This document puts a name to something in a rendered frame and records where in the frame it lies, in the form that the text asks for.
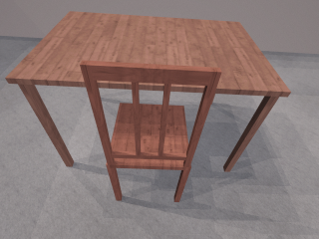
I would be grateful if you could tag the table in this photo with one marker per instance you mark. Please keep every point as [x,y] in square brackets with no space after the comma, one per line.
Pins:
[121,38]

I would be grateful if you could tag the chair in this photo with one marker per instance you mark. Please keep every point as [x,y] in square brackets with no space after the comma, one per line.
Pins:
[148,136]

